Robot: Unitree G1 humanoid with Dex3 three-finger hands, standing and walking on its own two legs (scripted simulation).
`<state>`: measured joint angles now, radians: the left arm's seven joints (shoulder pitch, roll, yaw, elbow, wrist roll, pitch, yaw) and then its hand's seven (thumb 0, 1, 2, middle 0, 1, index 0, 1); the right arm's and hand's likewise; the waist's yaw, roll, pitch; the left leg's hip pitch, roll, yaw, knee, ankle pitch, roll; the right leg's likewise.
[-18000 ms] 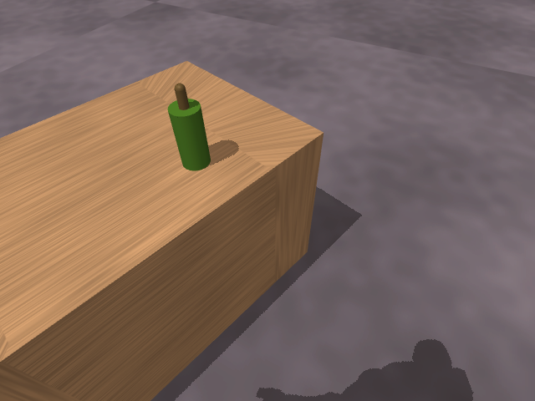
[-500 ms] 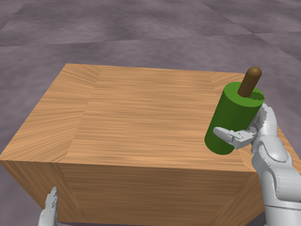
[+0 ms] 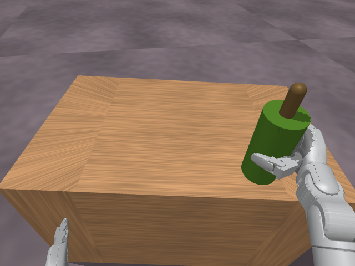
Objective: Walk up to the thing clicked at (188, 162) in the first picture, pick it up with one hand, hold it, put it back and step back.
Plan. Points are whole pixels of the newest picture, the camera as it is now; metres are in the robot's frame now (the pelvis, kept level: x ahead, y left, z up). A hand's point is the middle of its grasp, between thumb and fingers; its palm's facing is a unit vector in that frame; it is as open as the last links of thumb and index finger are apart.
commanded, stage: hold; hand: right
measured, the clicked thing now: (275, 135) +0.32 -0.16 +0.20
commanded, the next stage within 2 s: crouch in 0.32 s
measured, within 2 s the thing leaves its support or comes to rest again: neither
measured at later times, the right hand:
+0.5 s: hand (271, 141) +0.33 -0.16 +0.17, palm faces +0.15 +0.99 -0.02, open 10.9 cm
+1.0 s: hand (260, 142) +0.41 -0.18 +0.10, palm faces +0.18 +0.98 -0.01, open 10.8 cm
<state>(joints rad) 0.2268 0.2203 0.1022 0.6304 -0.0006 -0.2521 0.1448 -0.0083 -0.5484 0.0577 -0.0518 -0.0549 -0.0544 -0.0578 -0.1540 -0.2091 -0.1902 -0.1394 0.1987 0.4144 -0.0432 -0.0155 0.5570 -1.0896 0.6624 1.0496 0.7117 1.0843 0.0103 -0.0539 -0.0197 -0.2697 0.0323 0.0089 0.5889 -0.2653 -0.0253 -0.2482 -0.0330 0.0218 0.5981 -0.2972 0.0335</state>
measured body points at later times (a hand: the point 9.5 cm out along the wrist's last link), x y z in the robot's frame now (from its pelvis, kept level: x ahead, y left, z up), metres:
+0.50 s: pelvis +0.00 +0.00 +0.00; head -0.03 +0.03 +0.45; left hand +0.17 +0.27 -0.07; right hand +0.31 -0.21 +0.18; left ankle +0.03 +0.13 -0.73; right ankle +0.02 -0.14 -0.73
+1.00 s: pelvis -0.01 +0.00 -0.01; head +0.01 +0.00 +0.44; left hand +0.14 +0.27 -0.07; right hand +0.39 -0.24 +0.10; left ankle +0.03 +0.14 -0.73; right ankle +0.02 -0.14 -0.73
